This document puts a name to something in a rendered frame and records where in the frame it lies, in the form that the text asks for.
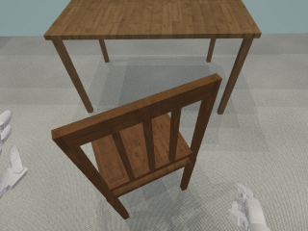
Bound chair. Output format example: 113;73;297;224
51;73;222;219

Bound robot left hand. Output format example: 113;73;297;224
0;110;28;199

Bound table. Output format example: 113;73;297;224
43;0;262;115

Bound robot right hand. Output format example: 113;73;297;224
228;182;267;231

